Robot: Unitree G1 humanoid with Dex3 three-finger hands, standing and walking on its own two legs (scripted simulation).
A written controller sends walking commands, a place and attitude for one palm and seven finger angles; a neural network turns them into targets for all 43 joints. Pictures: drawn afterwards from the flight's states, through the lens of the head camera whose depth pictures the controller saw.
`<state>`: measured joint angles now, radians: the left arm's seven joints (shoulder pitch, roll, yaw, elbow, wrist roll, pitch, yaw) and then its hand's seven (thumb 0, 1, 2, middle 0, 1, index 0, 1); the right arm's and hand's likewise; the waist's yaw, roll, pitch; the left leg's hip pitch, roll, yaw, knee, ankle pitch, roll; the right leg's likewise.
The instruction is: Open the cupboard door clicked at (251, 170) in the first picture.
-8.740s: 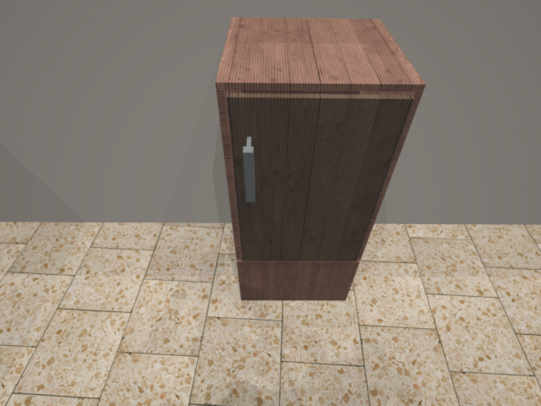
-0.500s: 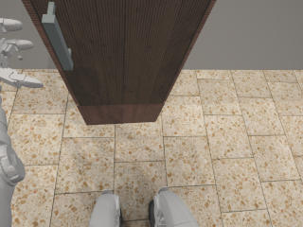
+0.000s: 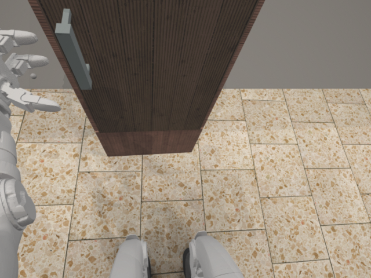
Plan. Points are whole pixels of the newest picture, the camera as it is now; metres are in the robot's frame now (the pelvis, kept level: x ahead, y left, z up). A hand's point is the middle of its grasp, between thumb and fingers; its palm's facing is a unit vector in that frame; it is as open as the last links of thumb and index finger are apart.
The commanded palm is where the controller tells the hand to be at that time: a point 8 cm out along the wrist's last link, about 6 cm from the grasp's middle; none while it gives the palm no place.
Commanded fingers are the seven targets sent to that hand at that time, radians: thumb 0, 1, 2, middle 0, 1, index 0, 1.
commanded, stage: slide the fingers in behind the handle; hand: left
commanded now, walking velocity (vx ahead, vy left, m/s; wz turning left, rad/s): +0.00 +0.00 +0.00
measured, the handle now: (77, 53) +0.55 +0.19 +0.07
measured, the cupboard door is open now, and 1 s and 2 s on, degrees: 0 0 0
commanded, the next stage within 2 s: close the thumb around the handle in 1.60 s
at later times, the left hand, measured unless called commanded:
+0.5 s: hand (52, 75) +0.50 +0.23 +0.06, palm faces +0.02 -1.00 -0.02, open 14.0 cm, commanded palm +0.49 +0.25 +0.06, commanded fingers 0.00 -0.50 0.30 -0.30 -1.20 -0.30 -1.20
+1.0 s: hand (75, 76) +0.51 +0.19 +0.06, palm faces +0.03 -1.00 -0.03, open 13.9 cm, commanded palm +0.48 +0.22 +0.06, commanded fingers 0.00 -0.50 0.30 -0.30 -1.20 -0.30 -1.20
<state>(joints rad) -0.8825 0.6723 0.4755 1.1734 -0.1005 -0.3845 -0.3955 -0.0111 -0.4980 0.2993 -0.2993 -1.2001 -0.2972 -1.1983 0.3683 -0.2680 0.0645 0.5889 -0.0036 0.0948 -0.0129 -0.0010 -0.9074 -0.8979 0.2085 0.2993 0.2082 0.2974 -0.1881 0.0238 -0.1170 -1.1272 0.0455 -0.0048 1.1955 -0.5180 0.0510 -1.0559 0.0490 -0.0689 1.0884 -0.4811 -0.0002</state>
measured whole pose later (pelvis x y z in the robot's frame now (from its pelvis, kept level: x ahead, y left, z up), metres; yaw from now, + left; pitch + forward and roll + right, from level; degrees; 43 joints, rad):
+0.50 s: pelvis +0.00 +0.00 +0.00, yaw +0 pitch +25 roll -5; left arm -0.88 0.59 0.43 1.14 -0.10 -0.40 -0.33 -0.01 -0.50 0.30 -0.30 -1.20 -0.30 -1.20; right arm 0.37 -0.27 0.05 0.60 -0.01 0.09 0.00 0.00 -0.91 -0.90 0.21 0.30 0.21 0.30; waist -0.19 0.03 -0.12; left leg -1.12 0.04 -0.01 1.19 -0.52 0.05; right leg -1.05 0.05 -0.07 1.09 -0.48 0.00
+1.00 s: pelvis +0.00 -0.01 +0.00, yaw +1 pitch +25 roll -4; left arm -0.87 0.50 0.38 1.15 -0.08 -0.43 -0.23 -0.01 -0.50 0.30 -0.30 -1.20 -0.30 -1.21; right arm 0.37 -0.26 0.04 0.61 -0.02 0.09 0.01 0.00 -0.91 -0.90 0.21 0.30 0.21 0.30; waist -0.18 0.03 -0.13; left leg -1.10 0.04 0.00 1.18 -0.51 0.03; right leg -1.04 0.05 -0.07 1.10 -0.49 -0.02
